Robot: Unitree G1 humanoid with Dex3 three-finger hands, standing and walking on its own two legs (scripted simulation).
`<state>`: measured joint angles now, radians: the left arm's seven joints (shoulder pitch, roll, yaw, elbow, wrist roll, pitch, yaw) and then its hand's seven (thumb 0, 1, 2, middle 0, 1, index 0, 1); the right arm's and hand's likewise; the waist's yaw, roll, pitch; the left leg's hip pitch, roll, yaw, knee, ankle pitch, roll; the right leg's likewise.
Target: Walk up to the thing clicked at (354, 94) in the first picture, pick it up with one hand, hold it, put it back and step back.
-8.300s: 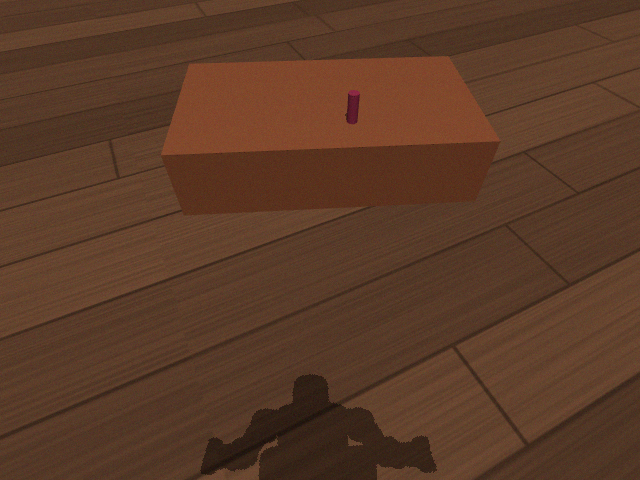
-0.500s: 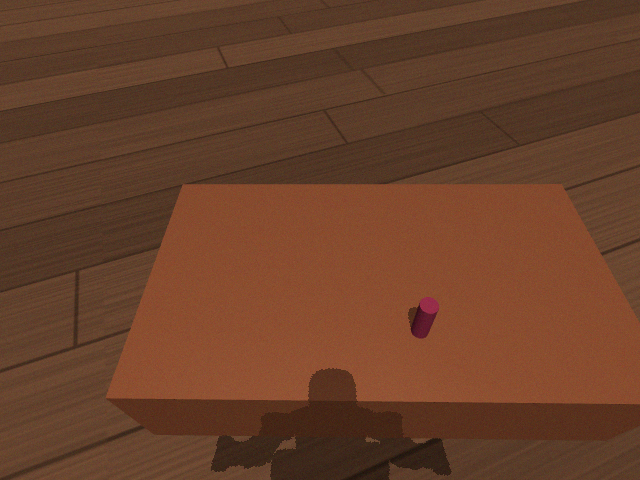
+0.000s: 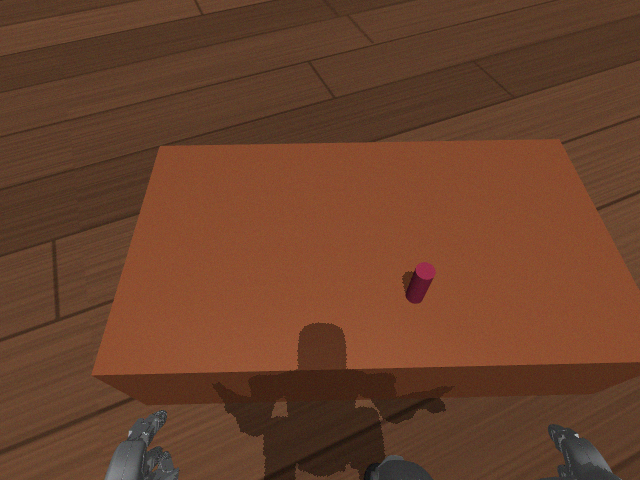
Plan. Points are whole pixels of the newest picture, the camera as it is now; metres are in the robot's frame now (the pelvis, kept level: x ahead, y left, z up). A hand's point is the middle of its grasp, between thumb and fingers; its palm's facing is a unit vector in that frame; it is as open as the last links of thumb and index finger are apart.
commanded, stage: go down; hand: right
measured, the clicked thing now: (419, 283) +0.54 -0.22 -0.36
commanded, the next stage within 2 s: none
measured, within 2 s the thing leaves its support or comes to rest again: neither
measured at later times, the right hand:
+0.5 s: hand (545, 460) +0.16 -0.28 -0.13, palm faces +0.03 +0.95 -0.30, open 17.6 cm
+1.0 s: hand (563, 407) +0.22 -0.32 -0.11, palm faces +0.13 +0.95 -0.28, open 17.6 cm
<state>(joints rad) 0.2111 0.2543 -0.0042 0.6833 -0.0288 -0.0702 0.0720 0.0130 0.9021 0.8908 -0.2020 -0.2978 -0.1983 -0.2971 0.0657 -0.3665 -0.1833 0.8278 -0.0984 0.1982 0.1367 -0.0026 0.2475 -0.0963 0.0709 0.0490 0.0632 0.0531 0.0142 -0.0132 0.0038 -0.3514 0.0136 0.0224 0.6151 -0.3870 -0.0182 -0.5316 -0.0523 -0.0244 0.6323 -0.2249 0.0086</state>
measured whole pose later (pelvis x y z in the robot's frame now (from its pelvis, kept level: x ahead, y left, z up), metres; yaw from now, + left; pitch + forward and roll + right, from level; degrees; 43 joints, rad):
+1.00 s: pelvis -0.01 +0.00 -0.05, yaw -1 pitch +14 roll +3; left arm 0.21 0.25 -0.04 0.65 0.00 -0.19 0.16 0.01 0.89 0.90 -0.20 -0.29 -0.19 -0.30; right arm 0.04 -0.51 -0.36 0.51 0.04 0.20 0.25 -0.01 0.58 -0.02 0.05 0.05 0.05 0.06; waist 0.03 -0.01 -0.08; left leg -0.66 0.00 0.07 0.98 -0.55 -0.01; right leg -0.88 -0.07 0.05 1.01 -0.37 0.02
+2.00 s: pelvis -0.03 -0.02 -0.10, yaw +4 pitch +26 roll +7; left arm 0.25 0.31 -0.11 0.65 0.04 -0.08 0.02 0.01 0.91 0.90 -0.18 -0.30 -0.18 -0.29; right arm -0.76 -0.96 -0.68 1.30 0.06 -0.31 0.55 -0.01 0.35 -0.04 0.09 0.03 0.07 0.03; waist 0.14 0.03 -0.09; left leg -1.07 -0.05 0.06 1.21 -0.59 -0.03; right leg -1.30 -0.11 0.06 1.27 -0.43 -0.01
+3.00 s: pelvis -0.05 -0.01 -0.22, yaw +10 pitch +36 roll +11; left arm 0.18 0.33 -0.18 0.57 0.08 -0.05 -0.03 0.01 0.90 0.91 -0.19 -0.29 -0.18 -0.29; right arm -0.90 -1.01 -0.74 1.32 0.13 -0.49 0.60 -0.01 0.45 -0.05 0.08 0.03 0.07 0.04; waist 0.19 0.03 -0.12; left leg -1.57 -0.08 0.08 1.68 -0.75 -0.03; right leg -1.83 -0.13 0.12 1.73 -0.55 -0.01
